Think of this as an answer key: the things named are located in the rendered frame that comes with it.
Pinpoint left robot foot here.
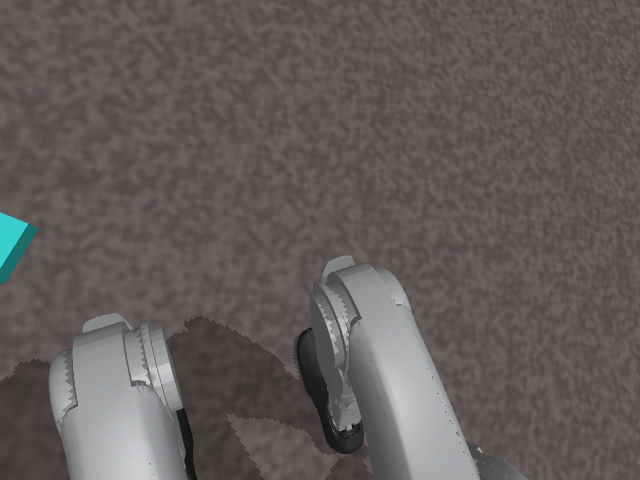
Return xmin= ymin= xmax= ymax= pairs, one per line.
xmin=176 ymin=406 xmax=197 ymax=480

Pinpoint right robot hand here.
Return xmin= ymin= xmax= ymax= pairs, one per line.
xmin=466 ymin=441 xmax=529 ymax=480

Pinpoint small box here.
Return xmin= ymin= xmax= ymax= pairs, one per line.
xmin=0 ymin=212 xmax=39 ymax=284

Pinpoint right robot foot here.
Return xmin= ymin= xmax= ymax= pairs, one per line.
xmin=296 ymin=327 xmax=364 ymax=454

